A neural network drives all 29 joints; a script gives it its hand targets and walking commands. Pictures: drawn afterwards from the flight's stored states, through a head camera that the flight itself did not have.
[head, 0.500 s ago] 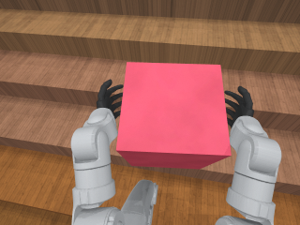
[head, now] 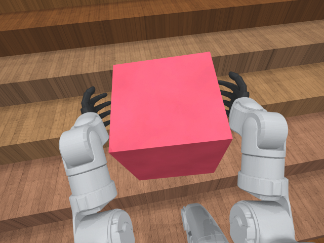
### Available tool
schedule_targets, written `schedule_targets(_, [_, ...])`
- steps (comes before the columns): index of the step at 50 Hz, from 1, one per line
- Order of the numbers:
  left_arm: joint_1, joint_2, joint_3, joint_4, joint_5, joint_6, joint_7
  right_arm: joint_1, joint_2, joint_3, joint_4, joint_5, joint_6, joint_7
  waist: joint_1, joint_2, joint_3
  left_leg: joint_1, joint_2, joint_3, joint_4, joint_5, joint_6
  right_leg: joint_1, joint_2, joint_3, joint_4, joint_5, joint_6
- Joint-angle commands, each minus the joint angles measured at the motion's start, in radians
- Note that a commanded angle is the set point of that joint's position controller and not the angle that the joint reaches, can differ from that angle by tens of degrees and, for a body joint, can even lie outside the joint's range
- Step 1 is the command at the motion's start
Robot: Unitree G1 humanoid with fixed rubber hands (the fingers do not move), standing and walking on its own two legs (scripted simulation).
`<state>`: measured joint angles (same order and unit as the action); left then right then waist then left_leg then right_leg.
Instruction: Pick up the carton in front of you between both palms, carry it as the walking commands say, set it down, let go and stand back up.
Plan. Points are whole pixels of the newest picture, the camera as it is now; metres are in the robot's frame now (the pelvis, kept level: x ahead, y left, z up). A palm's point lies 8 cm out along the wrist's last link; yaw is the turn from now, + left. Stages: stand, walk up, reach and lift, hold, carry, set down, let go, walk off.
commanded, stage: carry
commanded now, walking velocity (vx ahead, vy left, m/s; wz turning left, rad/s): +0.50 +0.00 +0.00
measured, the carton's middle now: (169, 125) +0.38 -0.04 +0.10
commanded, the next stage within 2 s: none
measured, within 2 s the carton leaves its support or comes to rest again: neither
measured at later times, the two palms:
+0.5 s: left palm (98, 3) +0.64 +0.10 +0.30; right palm out of the picture +0.66 -0.21 +0.29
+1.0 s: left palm out of the picture +0.95 +0.10 +0.46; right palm out of the picture +0.94 -0.20 +0.47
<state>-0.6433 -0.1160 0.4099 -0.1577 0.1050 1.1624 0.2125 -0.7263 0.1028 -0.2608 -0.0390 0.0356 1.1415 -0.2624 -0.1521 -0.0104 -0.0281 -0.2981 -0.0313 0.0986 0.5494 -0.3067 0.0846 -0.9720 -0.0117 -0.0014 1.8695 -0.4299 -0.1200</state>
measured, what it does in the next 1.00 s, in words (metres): climbs: right foot 0.15 m higher, then left foot 0.15 m higher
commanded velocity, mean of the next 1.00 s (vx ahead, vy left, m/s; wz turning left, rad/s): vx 0.50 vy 0.00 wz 0.00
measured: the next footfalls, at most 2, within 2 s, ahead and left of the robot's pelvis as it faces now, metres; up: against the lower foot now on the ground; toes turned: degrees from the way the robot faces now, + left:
right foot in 0.20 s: +0.35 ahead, -0.17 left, +0.15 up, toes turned -3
left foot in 0.70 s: +0.64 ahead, +0.05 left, +0.30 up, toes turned +5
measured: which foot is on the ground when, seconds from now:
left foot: down 0.00-0.20, up 0.22-0.68, down 0.70-1.00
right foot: up 0.00-0.18, down 0.20-0.74, up 0.76-1.00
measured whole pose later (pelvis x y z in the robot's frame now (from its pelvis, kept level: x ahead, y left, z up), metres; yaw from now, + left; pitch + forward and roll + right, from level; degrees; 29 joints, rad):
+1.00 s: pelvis +0.60 -0.04 +0.30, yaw +0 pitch +3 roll +0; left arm -0.61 -0.13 0.38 -0.17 0.09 1.16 0.20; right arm -0.65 0.13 -0.27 -0.08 0.00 1.14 -0.23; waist -0.10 -0.03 -0.04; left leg -0.35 -0.02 0.11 0.59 -0.29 0.08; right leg -0.92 0.00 -0.03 1.80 -0.34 -0.11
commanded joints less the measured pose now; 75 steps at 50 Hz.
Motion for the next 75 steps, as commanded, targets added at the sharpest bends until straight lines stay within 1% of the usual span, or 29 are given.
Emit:
schedule_targets(1, [-0.552,-0.604,-0.570,0.074,-0.155,0.032,-0.002,-0.483,0.745,0.519,0.001,0.184,0.040,0.079,-0.013,0.108,-0.294,0.662,0.362,-0.495,-0.205,0.271,0.237,-0.616,-0.049,0.024,0.320,-0.197,-0.014])
schedule_targets(4, [-0.619,-0.634,-0.593,0.070,-0.189,0.047,-0.001,-0.494,0.725,0.472,-0.007,0.141,0.058,0.083,0.064,0.107,-0.157,0.419,0.259,-0.293,-0.365,-0.005,0.122,-0.505,-0.106,-0.064,0.020,-0.139,0.014])
schedule_targets(6, [-0.670,-0.674,-0.634,0.056,-0.217,0.048,0.006,-0.510,0.709,0.434,-0.026,0.126,0.060,0.088,0.129,0.178,-0.159,-0.057,0.134,-0.010,-0.574,0.289,0.104,0.169,-0.070,-0.215,-0.514,0.013,0.021])
schedule_targets(9, [-0.652,-0.752,-0.678,0.051,-0.254,0.025,0.012,-0.452,0.690,0.388,-0.043,0.056,0.053,0.087,0.331,0.392,-0.489,0.175,0.195,0.107,-0.125,1.608,0.080,0.598,0.102,-0.340,-0.665,0.209,-0.024])
schedule_targets(10, [-0.664,-0.786,-0.706,0.023,-0.271,0.010,0.007,-0.451,0.688,0.391,-0.059,0.038,0.042,0.085,0.396,0.312,-0.557,0.260,0.182,0.138,0.161,1.632,0.041,0.713,0.146,-0.351,-0.926,0.237,-0.007])
schedule_targets(11, [-0.719,-0.817,-0.740,-0.003,-0.292,-0.006,-0.003,-0.445,0.675,0.372,-0.061,0.023,0.028,0.081,0.402,0.125,-0.621,0.209,0.118,0.031,0.498,1.313,-0.024,0.862,0.115,-0.112,-1.174,0.319,-0.018])
schedule_targets(12, [-0.699,-0.826,-0.768,-0.002,-0.314,-0.023,-0.012,-0.394,0.683,0.365,-0.074,-0.013,0.011,0.076,0.284,-0.152,-0.631,-0.106,-0.040,-0.052,0.862,0.282,-0.086,0.985,-0.156,0.492,-1.416,0.715,-0.141])
schedule_targets(13, [-0.717,-0.848,-0.800,-0.010,-0.359,-0.036,-0.024,-0.378,0.675,0.338,-0.068,-0.039,-0.005,0.072,0.233,-0.273,-0.789,-0.225,-0.111,-0.267,1.282,0.134,-0.070,1.090,-0.303,0.787,-1.424,0.878,-0.280])
schedule_targets(17, [-0.765,-0.944,-0.875,-0.097,-0.456,-0.083,-0.080,-0.498,0.718,0.411,-0.193,-0.011,-0.049,0.074,0.219,-0.077,-0.534,-0.552,0.019,-0.277,1.335,0.134,0.022,0.987,-0.232,0.537,-1.367,0.192,-0.145])
schedule_targets(23, [-0.526,-0.774,-0.796,-0.052,-0.346,-0.067,-0.058,-0.388,0.661,0.520,-0.197,0.027,-0.043,0.068,0.293,-0.066,-0.407,-0.899,0.031,-0.077,1.388,-0.136,0.050,1.179,-0.311,0.393,-1.481,0.524,-0.200])
schedule_targets(26, [-0.473,-0.682,-0.726,-0.026,-0.288,-0.034,-0.033,-0.382,0.621,0.514,-0.169,0.044,-0.010,0.053,0.294,-0.051,-0.328,-1.280,0.073,-0.110,1.654,-0.295,0.068,1.333,-0.332,0.361,-1.520,0.361,-0.173])
schedule_targets(29, [-0.485,-0.611,-0.667,-0.023,-0.267,-0.010,-0.021,-0.430,0.585,0.492,-0.161,0.046,0.020,0.028,0.217,-0.049,-0.181,-1.129,0.123,-0.001,1.366,-0.159,0.033,1.032,-0.199,0.167,-1.670,0.096,-0.073])
schedule_targets(31, [-0.498,-0.580,-0.624,-0.019,-0.264,0.002,-0.016,-0.495,0.607,0.507,-0.158,0.077,0.038,0.023,0.176,-0.147,-0.157,-0.676,0.118,0.099,0.962,-0.098,0.020,0.710,-0.130,-0.004,-1.900,0.386,-0.091])
schedule_targets(35, [-0.475,-0.545,-0.559,0.013,-0.199,0.017,-0.002,-0.510,0.676,0.538,-0.108,0.120,0.038,0.022,-0.018,-0.336,-0.509,-0.119,-0.063,0.237,0.621,0.050,0.076,0.915,-0.173,-0.226,-1.394,1.876,-0.059])
schedule_targets(37, [-0.529,-0.567,-0.532,0.004,-0.173,0.010,-0.009,-0.553,0.742,0.562,-0.116,0.133,0.027,0.036,-0.080,-0.160,-0.569,0.115,-0.108,0.030,0.156,0.077,0.050,0.914,-0.112,-0.163,-0.856,1.631,0.010])
schedule_targets(38, [-0.470,-0.606,-0.511,0.026,-0.144,0.002,-0.011,-0.557,0.766,0.581,-0.109,0.148,0.020,0.044,0.025,0.207,-0.591,0.322,0.240,-0.628,-0.074,0.651,0.195,0.549,0.083,-0.078,-0.443,0.417,0.110])
schedule_targets(39, [-0.477,-0.577,-0.499,0.035,-0.124,-0.007,-0.013,-0.547,0.786,0.594,-0.092,0.178,0.008,0.054,0.050,0.241,-0.723,0.388,0.319,-0.878,-0.090,0.738,0.334,0.447,0.151,0.133,-0.035,0.267,0.094])
schedule_targets(44, [-0.594,-0.673,-0.548,-0.002,-0.125,-0.029,-0.019,-0.681,0.915,0.677,-0.143,0.287,-0.019,0.127,0.106,0.026,-0.413,0.218,0.253,-0.529,-0.086,-0.056,0.162,0.100,0.009,0.103,-0.026,0.258,0.010])
schedule_targets(47, [-0.565,-0.674,-0.615,-0.005,-0.163,-0.026,-0.019,-0.569,0.849,0.640,-0.121,0.243,-0.012,0.116,0.094,-0.009,-0.376,0.316,0.276,-0.468,-0.147,0.041,0.166,-0.011,-0.011,0.032,-0.210,0.128,0.018])
schedule_targets(51, [-0.544,-0.644,-0.648,0.031,-0.206,0.015,-0.003,-0.427,0.683,0.510,-0.065,0.128,0.018,0.071,0.014,0.135,-0.339,0.602,0.365,-0.475,-0.198,0.271,0.232,-0.529,-0.026,-0.016,0.307,-0.122,-0.013])
schedule_targets(55, [-0.607,-0.624,-0.632,0.044,-0.220,0.041,0.016,-0.455,0.611,0.437,-0.080,0.087,0.045,0.062,0.101,0.102,-0.163,0.316,0.248,-0.255,-0.356,-0.096,0.090,-0.459,-0.085,-0.095,0.036,-0.019,0.013])
schedule_targets(57, [-0.654,-0.644,-0.649,0.033,-0.241,0.046,0.027,-0.475,0.588,0.415,-0.094,0.096,0.050,0.061,0.128,0.213,-0.142,0.037,0.180,-0.086,-0.585,0.175,0.110,-0.020,-0.083,-0.183,-0.367,0.012,0.020])
schedule_targets(61, [-0.627,-0.715,-0.667,0.057,-0.264,0.026,0.036,-0.440,0.588,0.368,-0.073,0.036,0.053,0.059,0.335,0.338,-0.508,0.249,0.221,0.117,-0.071,1.716,0.080,0.566,0.112,-0.340,-0.699,0.178,-0.043])
schedule_targets(63, [-0.681,-0.793,-0.717,0.044,-0.288,0.007,0.011,-0.450,0.611,0.358,-0.069,0.020,0.035,0.063,0.385,0.136,-0.585,0.220,0.145,0.034,0.476,1.324,0.002,0.816,0.122,-0.106,-1.209,0.255,-0.019])
schedule_targets(64, [-0.678,-0.801,-0.729,0.055,-0.297,-0.004,-0.002,-0.408,0.642,0.350,-0.062,-0.018,0.022,0.066,0.259,-0.206,-0.647,-0.154,-0.043,-0.061,0.898,0.217,-0.086,1.035,-0.225,0.569,-1.381,0.820,-0.169])
schedule_targets(65, [-0.664,-0.837,-0.759,0.069,-0.336,-0.015,-0.016,-0.408,0.638,0.335,-0.054,-0.034,0.013,0.069,0.235,-0.233,-0.787,-0.231,-0.084,-0.278,1.265,0.112,-0.059,1.098,-0.277,0.774,-1.384,0.853,-0.286])
schedule_targets(67, [-0.781,-0.923,-0.824,-0.017,-0.411,-0.044,-0.052,-0.484,0.701,0.363,-0.113,-0.023,-0.006,0.080,0.235,-0.074,-0.629,-0.470,-0.029,-0.267,1.386,0.111,-0.007,1.019,-0.238,0.655,-1.366,0.325,-0.239])
schedule_targets(70, [-0.734,-0.951,-0.838,-0.002,-0.409,-0.067,-0.083,-0.498,0.733,0.434,-0.133,-0.017,-0.035,0.080,0.206,-0.018,-0.455,-0.602,0.046,-0.217,1.301,0.118,0.029,0.934,-0.214,0.440,-1.397,0.069,-0.133])
schedule_targets(75, [-0.534,-0.798,-0.749,0.029,-0.300,-0.058,-0.057,-0.423,0.710,0.528,-0.135,0.025,-0.036,0.073,0.270,-0.079,-0.379,-0.926,0.037,-0.048,1.424,-0.087,0.047,1.126,-0.291,0.368,-1.504,0.427,-0.193])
